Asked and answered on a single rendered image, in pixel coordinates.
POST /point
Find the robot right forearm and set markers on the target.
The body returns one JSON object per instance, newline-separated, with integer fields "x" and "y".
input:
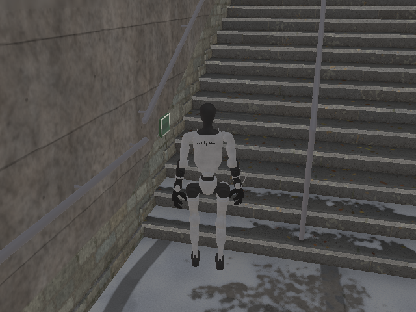
{"x": 235, "y": 172}

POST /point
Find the robot right upper arm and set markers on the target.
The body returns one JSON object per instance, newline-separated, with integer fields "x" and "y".
{"x": 230, "y": 148}

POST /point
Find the robot left forearm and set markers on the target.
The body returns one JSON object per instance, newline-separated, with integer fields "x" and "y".
{"x": 179, "y": 178}

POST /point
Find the humanoid robot torso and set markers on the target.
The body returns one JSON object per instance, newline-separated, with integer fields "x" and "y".
{"x": 207, "y": 157}

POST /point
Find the right robot hand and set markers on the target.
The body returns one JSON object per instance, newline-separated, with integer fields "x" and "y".
{"x": 239, "y": 196}

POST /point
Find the robot left upper arm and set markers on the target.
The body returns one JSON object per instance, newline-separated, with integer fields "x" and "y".
{"x": 184, "y": 149}

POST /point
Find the left robot thigh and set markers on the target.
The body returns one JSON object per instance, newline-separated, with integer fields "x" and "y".
{"x": 192, "y": 191}

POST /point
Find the left robot hand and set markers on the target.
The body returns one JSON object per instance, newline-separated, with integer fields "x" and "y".
{"x": 176, "y": 200}

